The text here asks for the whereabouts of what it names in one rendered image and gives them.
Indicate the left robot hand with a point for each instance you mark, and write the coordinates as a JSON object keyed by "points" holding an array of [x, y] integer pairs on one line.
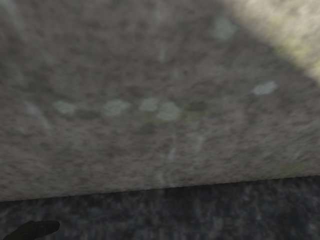
{"points": [[32, 230]]}

